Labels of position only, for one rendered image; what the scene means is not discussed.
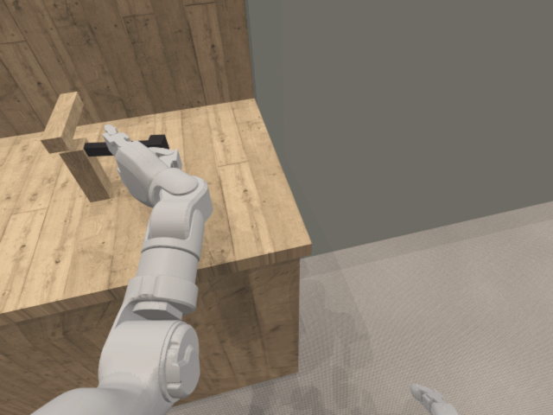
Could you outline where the counter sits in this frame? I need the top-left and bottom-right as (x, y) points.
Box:
(0, 0), (312, 415)

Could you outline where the robot left forearm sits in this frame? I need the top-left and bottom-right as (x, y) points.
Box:
(99, 168), (213, 369)

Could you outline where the left robot hand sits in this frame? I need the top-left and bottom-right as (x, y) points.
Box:
(103, 124), (182, 208)

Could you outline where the right robot hand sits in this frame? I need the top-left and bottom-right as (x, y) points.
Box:
(410, 384), (459, 415)

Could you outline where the tap lever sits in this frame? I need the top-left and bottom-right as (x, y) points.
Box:
(84, 135), (169, 156)

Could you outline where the robot left upper arm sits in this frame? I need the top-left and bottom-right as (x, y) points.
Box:
(30, 320), (200, 415)

